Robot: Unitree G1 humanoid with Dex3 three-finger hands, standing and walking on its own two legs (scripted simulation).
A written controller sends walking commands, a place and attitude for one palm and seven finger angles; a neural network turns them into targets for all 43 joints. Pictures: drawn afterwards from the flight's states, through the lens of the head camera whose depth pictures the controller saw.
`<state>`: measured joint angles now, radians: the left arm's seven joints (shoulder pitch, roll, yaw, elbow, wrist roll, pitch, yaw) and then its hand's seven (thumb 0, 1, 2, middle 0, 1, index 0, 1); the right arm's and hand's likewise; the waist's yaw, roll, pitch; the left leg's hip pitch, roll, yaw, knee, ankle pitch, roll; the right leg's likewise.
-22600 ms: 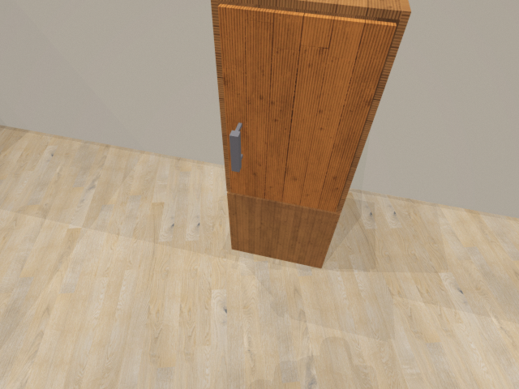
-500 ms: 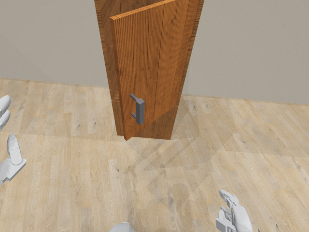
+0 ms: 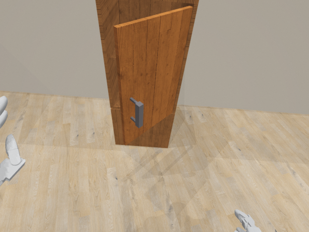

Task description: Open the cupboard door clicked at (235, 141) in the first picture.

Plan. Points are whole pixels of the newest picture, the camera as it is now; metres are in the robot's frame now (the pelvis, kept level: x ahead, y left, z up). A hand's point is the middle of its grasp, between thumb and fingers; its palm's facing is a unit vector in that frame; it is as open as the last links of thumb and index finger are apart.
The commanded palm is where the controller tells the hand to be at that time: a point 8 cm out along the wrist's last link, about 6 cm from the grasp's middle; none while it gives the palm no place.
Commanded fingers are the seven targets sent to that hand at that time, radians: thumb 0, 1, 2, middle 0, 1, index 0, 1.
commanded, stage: stop stepping back and stand still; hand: left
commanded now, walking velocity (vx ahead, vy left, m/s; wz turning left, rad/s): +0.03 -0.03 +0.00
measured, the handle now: (135, 112) +0.60 +0.10 -0.10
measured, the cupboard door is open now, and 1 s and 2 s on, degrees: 47 47 47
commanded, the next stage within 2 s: let the arm hang, fingers relaxed in 0.02 s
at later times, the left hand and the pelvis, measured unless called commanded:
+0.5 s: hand out of the picture +0.03 +0.18 -0.17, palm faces +0.05 -0.98 -0.19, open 6.9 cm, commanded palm none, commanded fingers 0.00 0.90 0.90 -0.20 -0.30 -0.20 -0.30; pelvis +0.00 +0.00 +0.01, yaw +1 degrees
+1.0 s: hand out of the picture +0.00 +0.19 -0.16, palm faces +0.02 -0.97 -0.23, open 7.4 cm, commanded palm none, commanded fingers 0.00 0.90 0.90 -0.20 -0.30 -0.20 -0.30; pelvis -0.01 +0.00 +0.02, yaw +0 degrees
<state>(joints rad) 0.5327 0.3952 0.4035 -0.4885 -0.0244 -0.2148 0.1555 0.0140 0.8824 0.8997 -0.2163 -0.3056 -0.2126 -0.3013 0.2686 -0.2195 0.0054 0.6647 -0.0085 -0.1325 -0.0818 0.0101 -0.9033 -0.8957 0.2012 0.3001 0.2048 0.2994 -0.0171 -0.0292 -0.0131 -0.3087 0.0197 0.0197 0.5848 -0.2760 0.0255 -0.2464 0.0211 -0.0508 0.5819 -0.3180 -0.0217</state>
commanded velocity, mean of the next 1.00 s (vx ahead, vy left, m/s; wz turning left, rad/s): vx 0.00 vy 0.00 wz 0.00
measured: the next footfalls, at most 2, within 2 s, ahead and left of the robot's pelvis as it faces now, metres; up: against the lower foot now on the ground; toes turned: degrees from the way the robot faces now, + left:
none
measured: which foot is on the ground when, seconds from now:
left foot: down 0.00-1.00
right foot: down 0.00-1.00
